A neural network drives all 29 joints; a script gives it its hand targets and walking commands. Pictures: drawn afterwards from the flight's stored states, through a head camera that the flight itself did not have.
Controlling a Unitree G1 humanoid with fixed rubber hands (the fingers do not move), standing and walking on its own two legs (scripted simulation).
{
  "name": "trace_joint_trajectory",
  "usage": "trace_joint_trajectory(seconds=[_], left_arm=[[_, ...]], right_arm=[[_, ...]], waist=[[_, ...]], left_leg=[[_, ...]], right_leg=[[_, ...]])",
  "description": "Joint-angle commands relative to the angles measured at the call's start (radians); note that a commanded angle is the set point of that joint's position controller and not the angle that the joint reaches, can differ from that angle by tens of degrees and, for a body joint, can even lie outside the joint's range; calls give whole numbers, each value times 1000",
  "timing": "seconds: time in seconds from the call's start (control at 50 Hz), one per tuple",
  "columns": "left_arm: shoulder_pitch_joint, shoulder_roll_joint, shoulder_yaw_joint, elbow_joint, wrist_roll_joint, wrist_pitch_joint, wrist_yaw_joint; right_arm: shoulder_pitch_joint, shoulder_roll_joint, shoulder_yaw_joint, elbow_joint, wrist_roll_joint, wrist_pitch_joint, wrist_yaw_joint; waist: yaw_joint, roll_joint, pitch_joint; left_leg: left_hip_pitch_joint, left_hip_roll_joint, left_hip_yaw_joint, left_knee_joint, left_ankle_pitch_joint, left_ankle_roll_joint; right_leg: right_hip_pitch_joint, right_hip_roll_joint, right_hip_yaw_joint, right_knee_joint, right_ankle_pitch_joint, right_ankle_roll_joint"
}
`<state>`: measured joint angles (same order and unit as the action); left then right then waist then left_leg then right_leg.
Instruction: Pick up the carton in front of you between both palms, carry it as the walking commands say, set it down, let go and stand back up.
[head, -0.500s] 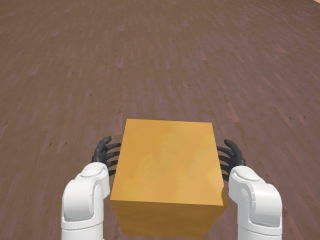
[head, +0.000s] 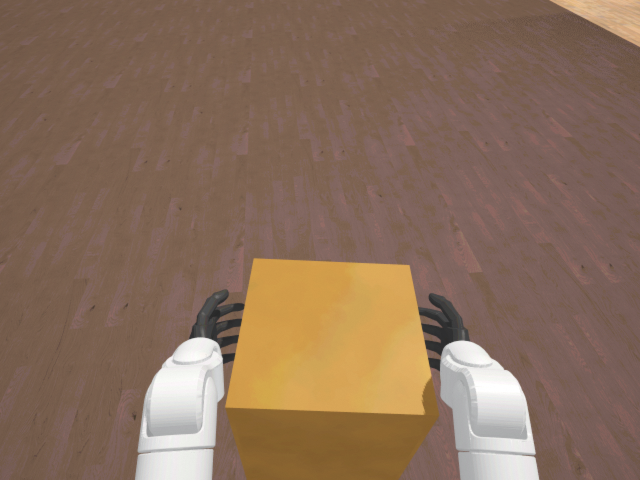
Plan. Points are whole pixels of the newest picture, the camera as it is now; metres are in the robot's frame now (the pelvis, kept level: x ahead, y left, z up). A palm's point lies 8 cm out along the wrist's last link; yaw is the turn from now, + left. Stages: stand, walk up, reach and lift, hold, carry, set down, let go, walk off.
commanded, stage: carry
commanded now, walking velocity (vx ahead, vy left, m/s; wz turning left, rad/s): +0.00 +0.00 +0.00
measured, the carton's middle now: (326, 375) +0.27 +0.00 -0.03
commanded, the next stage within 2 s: hold in 1.10 s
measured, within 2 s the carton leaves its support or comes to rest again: neither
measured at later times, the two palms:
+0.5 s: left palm (205, 365) +0.25 +0.15 +0.04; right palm (453, 370) +0.24 -0.15 +0.04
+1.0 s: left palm (195, 384) +0.22 +0.16 +0.04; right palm (452, 386) +0.22 -0.14 +0.04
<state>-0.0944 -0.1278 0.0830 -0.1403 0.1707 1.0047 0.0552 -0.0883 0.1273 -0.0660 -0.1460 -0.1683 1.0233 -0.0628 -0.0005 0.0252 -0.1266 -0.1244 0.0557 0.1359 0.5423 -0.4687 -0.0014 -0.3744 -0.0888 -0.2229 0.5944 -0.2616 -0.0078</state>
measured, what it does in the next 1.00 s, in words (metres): shifts its weight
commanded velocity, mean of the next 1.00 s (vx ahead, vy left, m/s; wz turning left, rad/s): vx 0.00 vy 0.00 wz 0.00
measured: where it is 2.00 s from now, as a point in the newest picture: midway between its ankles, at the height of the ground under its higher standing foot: outside the picture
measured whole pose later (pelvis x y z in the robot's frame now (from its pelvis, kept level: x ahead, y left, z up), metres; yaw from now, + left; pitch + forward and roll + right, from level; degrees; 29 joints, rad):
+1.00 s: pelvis -0.06 +0.01 +0.00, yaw +0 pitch +1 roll +0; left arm -0.21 -0.14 0.16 0.17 0.24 0.73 0.04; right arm -0.21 0.14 -0.15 0.16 -0.24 0.75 -0.04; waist 0.00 0.01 -0.08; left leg -0.18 0.03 0.16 0.55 -0.39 0.03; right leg -0.39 -0.11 -0.20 0.51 -0.12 -0.01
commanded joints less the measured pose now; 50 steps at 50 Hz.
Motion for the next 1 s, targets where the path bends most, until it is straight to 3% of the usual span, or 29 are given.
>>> trace_joint_trajectory(seconds=[0.0, 0.18, 0.28, 0.42, 0.5, 0.68, 0.98], left_arm=[[-398, -801, -551, 0, -243, -122, -205], [-499, -778, -397, 256, -140, -319, -229], [-575, -875, -405, 334, -148, -397, -256], [-547, -940, -487, 259, -193, -340, -267], [-514, -905, -463, 256, -181, -300, -264], [-579, -927, -468, 245, -197, -311, -271], [-549, -918, -464, 252, -190, -305, -271]], right_arm=[[-427, 793, 545, -26, 251, -137, 203], [-518, 776, 381, 236, 143, -334, 228], [-602, 869, 403, 306, 154, -416, 255], [-576, 941, 490, 240, 198, -358, 268], [-543, 908, 462, 233, 183, -316, 262], [-588, 934, 457, 235, 190, -326, 269], [-558, 930, 456, 241, 183, -319, 268]], waist=[[-3, -3, -236], [1, -10, -176], [4, -12, -174], [3, -22, -208], [0, -23, -195], [2, -15, -155], [0, -19, -181]], left_leg=[[-21, 99, -45, -26, 688, 4], [-62, 94, -52, -75, 499, 16], [-77, 91, -64, -104, 405, 23], [-71, 91, -61, -95, 387, 28], [-88, 95, -64, -99, 372, 29], [-127, 96, -75, -130, 297, 33], [-119, 94, -72, -108, 336, 35]], right_leg=[[234, -80, 90, 4, 518, -21], [207, -84, 102, -46, 387, -18], [211, -84, 108, -75, 315, -15], [225, -90, 110, -89, 336, -9], [217, -93, 110, -96, 330, -6], [195, -91, 115, -116, 261, -2], [198, -93, 111, -111, 293, -2]])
